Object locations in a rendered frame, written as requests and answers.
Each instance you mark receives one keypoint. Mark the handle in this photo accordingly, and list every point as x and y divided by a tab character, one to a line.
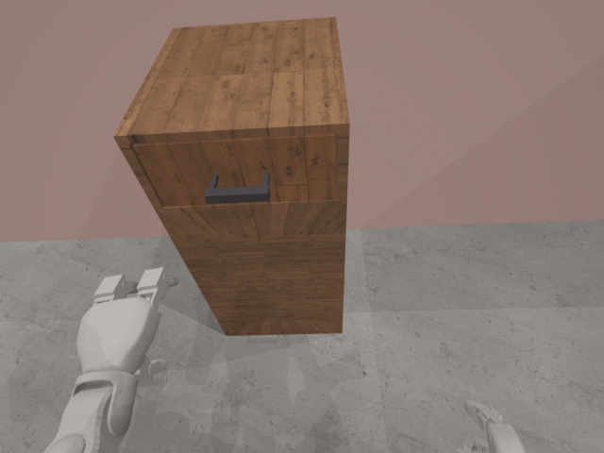
215	195

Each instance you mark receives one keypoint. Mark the drawer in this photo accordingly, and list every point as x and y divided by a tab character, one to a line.
302	167

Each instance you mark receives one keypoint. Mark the robot left forearm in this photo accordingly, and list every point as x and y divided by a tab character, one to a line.
98	415

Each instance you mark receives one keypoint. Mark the robot right hand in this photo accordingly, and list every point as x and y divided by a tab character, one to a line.
502	438

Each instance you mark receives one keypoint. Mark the robot left hand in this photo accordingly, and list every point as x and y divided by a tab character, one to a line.
116	332

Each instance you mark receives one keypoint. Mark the cabinet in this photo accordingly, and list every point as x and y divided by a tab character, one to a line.
267	268

